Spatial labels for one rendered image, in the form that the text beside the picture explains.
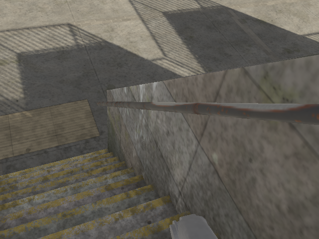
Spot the robot right thigh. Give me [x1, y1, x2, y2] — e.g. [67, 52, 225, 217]
[169, 214, 218, 239]

